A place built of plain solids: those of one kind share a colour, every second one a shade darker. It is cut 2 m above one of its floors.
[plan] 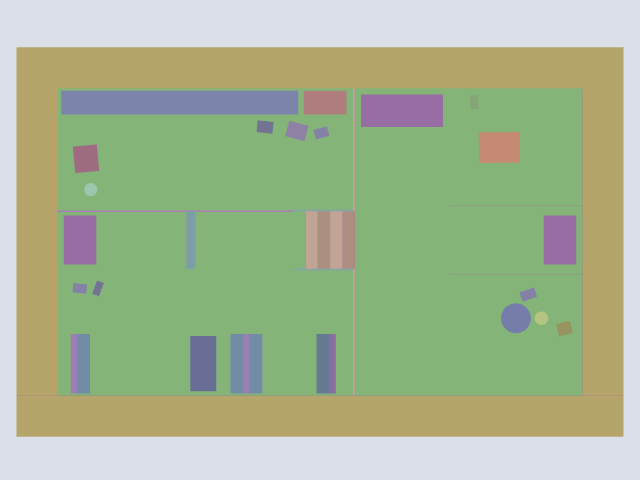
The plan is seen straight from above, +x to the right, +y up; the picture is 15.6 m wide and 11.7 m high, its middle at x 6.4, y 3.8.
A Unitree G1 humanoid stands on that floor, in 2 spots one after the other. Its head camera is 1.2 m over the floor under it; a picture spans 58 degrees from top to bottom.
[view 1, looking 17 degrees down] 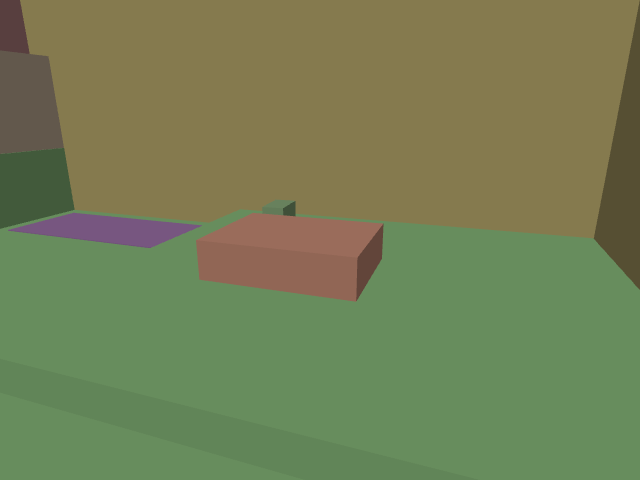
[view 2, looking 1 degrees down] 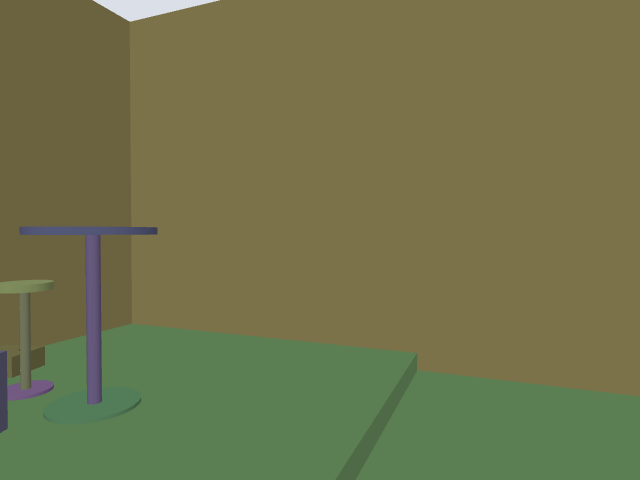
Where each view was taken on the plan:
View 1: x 11.79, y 3.57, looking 109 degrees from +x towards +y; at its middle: low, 2.60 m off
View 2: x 8.93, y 3.80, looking -68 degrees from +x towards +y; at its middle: wall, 4.10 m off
